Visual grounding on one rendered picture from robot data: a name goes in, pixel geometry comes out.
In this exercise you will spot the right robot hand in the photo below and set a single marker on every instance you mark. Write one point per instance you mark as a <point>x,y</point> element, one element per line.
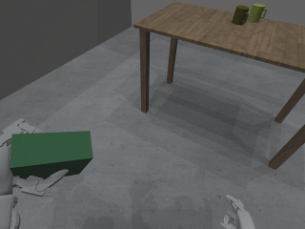
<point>242,219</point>

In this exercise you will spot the sponge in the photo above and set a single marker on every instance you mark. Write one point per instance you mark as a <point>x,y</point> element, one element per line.
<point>43,154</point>

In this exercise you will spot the table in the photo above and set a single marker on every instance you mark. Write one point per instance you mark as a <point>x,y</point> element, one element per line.
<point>270,41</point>

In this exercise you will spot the left robot hand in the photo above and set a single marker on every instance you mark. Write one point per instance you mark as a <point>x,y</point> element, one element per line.
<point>35,186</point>

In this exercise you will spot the robot left forearm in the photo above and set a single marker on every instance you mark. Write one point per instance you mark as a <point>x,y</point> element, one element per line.
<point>9,217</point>

